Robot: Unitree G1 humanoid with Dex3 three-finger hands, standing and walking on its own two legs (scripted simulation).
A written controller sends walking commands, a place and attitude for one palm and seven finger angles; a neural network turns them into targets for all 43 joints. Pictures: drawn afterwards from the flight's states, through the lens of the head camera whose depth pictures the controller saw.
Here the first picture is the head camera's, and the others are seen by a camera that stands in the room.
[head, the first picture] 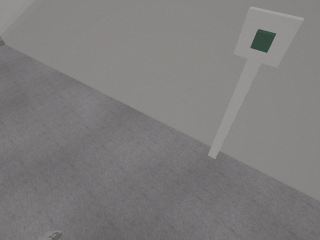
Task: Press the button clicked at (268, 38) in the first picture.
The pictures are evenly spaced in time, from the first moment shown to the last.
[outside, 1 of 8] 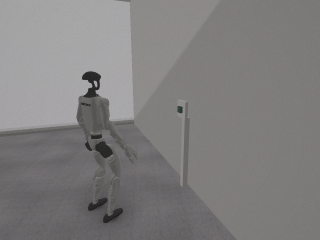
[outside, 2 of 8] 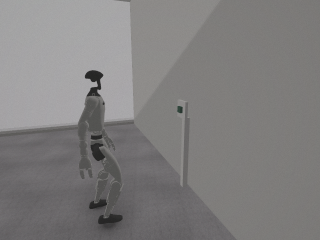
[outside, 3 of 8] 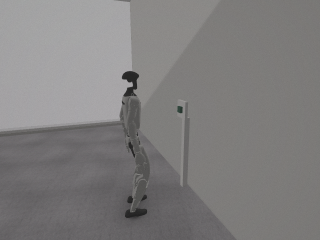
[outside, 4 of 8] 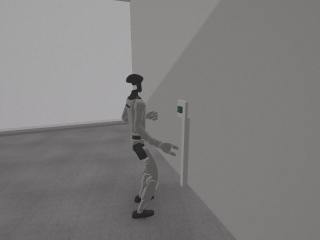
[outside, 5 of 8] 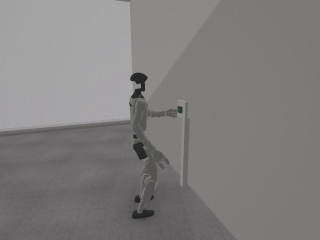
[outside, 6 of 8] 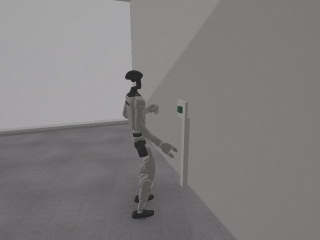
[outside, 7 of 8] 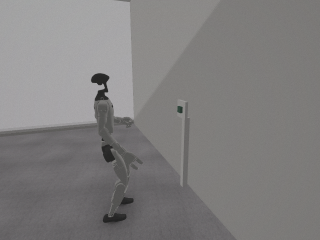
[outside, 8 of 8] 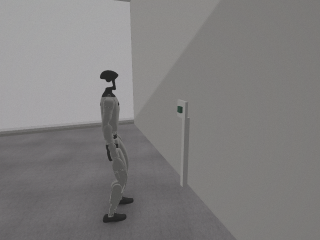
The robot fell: no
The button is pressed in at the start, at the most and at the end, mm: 0 12 0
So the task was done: yes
